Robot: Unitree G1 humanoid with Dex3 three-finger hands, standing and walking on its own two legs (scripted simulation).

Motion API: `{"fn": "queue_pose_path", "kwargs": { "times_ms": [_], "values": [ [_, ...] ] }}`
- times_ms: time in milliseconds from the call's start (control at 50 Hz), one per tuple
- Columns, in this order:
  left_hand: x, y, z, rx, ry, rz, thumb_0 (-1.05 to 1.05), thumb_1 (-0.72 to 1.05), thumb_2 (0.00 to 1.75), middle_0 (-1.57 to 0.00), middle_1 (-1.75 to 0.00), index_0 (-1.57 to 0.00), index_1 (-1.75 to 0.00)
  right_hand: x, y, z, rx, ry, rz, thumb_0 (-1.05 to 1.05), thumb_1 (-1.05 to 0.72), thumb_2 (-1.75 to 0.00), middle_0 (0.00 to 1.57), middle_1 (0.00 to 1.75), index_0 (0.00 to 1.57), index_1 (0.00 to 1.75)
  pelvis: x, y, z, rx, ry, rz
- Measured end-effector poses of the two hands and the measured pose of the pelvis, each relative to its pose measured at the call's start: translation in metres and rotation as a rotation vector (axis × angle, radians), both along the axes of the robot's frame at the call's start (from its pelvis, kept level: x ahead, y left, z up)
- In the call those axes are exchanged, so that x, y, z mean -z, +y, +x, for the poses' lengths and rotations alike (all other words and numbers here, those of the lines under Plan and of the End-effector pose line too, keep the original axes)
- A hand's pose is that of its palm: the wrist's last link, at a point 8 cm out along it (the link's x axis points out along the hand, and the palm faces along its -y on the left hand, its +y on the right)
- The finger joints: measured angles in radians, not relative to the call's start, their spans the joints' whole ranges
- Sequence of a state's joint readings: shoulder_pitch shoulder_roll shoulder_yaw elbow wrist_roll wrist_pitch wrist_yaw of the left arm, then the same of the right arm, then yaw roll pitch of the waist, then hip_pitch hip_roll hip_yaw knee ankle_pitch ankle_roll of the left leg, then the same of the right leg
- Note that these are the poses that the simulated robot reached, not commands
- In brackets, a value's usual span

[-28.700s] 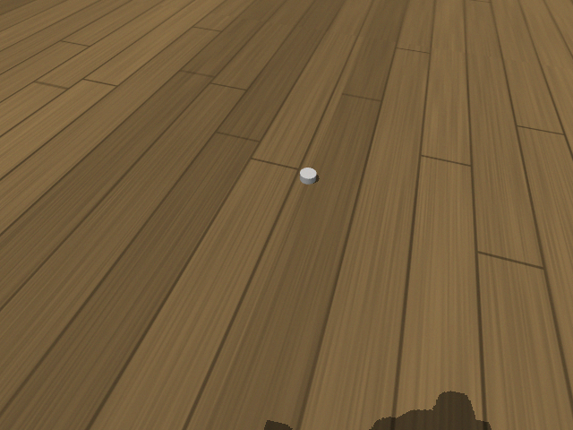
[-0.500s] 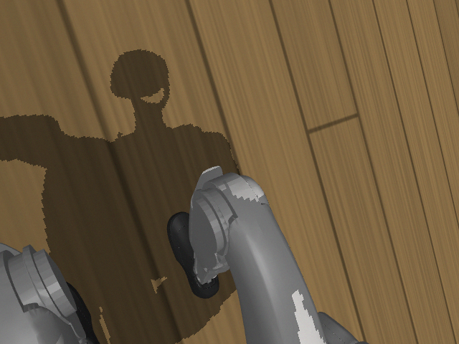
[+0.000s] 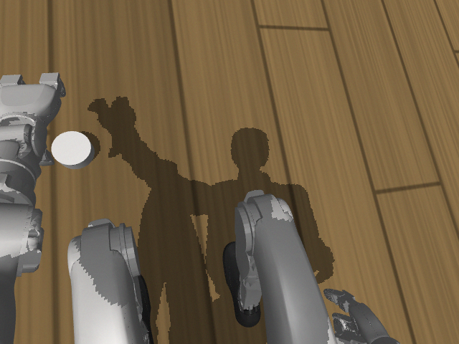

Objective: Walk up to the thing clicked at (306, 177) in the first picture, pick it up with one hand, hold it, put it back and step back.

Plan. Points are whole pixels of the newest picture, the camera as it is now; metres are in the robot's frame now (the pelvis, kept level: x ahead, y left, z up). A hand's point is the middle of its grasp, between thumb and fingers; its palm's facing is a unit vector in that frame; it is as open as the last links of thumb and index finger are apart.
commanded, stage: withdraw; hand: left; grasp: from above
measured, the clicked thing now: (73, 150) +0.53 +0.26 -0.34
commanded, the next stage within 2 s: home in 0.14 s
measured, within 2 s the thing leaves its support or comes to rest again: neither
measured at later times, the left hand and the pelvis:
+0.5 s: hand (45, 123) +0.54 +0.27 -0.19, palm faces -0.34 -0.14 -0.93, open 12.2 cm; pelvis +0.01 +0.00 -0.03, yaw -2 degrees
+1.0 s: hand out of the picture +0.35 +0.24 +0.03, palm faces -0.17 -0.80 -0.58, open 7.4 cm; pelvis +0.02 +0.00 +0.14, yaw +4 degrees
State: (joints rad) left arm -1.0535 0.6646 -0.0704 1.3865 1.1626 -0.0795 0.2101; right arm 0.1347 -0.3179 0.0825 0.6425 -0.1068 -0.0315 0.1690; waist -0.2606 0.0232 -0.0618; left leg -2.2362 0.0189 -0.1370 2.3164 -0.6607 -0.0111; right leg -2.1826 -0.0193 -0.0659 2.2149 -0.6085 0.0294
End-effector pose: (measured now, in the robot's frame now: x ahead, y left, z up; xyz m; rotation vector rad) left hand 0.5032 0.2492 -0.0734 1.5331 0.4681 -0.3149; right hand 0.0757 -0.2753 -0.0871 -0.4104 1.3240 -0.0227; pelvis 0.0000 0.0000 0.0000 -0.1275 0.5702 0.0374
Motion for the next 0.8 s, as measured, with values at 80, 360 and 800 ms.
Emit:
{"fn": "queue_pose_path", "kwargs": {
  "times_ms": [80, 360, 800],
  "values": [
    [0.010, -0.003, -0.001, 0.027, 0.012, -0.007, 0.00, -0.51, 1.03, -0.10, -1.01, -0.08, -1.02, 0.000, -0.004, -0.011, 0.006, 0.025, -0.044, 0.00, -0.90, -0.90, 0.20, 0.30, 0.20, 0.30, 0.003, -0.001, -0.002, -0.002, -0.001, 0.004],
    [0.077, 0.008, 0.025, 0.001, -0.060, -0.012, 0.01, -0.44, 0.99, -0.15, -0.95, -0.14, -0.95, 0.015, 0.012, -0.074, 0.061, 0.206, -0.077, 0.00, -0.89, -0.90, 0.20, 0.30, 0.20, 0.30, 0.038, 0.002, 0.007, 0.017, 0.014, -0.019],
    [-0.071, 0.037, -0.074, -0.399, -0.032, -0.445, 0.01, 0.72, 0.94, -0.24, -0.40, -0.23, -0.40, -0.051, 0.010, 0.046, 0.071, -0.051, 0.031, 0.00, -0.90, -0.90, 0.20, 0.30, 0.20, 0.30, -0.071, 0.005, 0.018, -0.022, 0.064, 0.013]
  ]
}}
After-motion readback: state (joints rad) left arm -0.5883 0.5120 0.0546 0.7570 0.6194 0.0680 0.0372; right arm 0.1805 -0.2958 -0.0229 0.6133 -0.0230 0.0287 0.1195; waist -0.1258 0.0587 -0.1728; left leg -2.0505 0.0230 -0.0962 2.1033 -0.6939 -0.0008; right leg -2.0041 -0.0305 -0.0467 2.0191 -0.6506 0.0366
